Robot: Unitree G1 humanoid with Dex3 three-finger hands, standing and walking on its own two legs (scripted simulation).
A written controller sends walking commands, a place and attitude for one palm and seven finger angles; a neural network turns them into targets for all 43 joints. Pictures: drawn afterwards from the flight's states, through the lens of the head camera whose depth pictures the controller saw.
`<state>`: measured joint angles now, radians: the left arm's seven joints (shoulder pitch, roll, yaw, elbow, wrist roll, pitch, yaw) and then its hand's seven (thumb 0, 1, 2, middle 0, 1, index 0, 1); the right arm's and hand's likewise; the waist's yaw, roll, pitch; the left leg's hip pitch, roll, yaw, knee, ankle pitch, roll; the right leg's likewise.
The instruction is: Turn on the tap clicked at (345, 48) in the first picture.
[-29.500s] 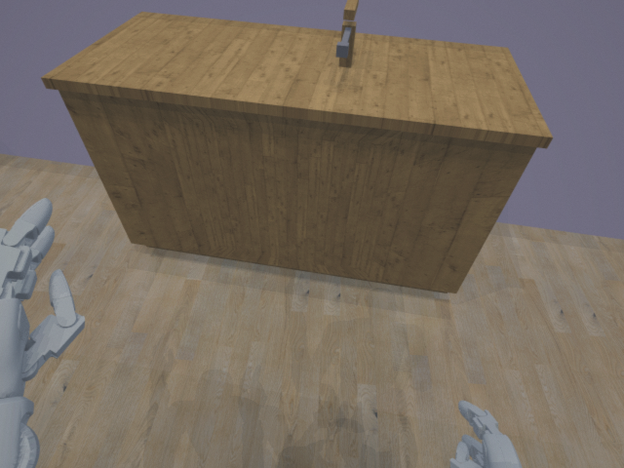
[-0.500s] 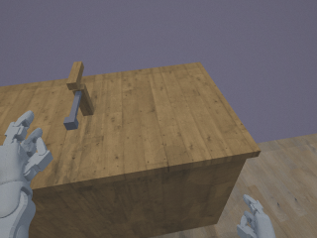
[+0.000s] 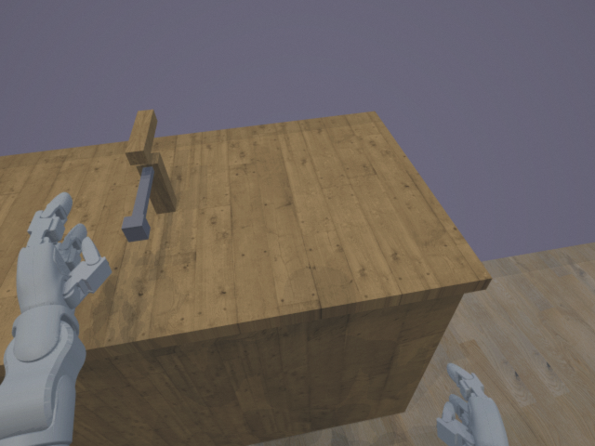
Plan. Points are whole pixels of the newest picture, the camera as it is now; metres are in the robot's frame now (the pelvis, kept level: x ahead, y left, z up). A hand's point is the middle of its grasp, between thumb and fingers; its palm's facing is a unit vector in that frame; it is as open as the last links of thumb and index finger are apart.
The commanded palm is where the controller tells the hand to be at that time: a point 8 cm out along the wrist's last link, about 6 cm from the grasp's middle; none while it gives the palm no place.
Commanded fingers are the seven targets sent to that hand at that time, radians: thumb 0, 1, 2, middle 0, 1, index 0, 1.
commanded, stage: reach beside the lever's end, fingers flat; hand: left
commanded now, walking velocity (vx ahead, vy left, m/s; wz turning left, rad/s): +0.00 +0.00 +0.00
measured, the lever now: (136, 228) +0.36 +0.28 +0.12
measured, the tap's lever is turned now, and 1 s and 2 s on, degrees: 0 0 3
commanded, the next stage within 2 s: push the lever round in 1.02 s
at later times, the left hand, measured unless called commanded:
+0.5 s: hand (106, 243) +0.32 +0.30 +0.13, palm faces +0.50 -0.86 -0.10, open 7.8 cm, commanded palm +0.28 +0.34 +0.12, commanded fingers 0.00 0.90 0.90 -0.15 -0.15 -0.15 -0.15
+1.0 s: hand (101, 248) +0.32 +0.31 +0.12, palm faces +0.48 -0.87 -0.08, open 7.8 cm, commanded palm +0.28 +0.35 +0.11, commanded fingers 0.00 0.90 0.90 -0.15 -0.15 -0.15 -0.15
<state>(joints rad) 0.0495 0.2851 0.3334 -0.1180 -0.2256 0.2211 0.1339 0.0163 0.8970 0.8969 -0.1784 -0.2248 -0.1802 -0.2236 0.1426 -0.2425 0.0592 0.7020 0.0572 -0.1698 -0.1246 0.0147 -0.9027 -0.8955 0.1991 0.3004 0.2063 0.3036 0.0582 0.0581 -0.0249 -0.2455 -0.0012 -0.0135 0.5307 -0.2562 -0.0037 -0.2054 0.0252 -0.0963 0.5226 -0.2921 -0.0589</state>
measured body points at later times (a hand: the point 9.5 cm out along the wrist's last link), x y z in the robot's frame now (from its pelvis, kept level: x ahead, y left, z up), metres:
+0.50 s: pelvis +0.00 +0.00 +0.00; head +0.00 -0.02 +0.45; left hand +0.29 +0.34 +0.14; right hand +0.16 -0.25 -0.10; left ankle +0.02 +0.12 -0.73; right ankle +0.00 -0.08 -0.73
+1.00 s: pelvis +0.01 +0.01 +0.00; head +0.01 +0.00 +0.45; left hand +0.29 +0.35 +0.13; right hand +0.16 -0.24 -0.10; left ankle +0.02 +0.12 -0.73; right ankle +0.00 -0.08 -0.73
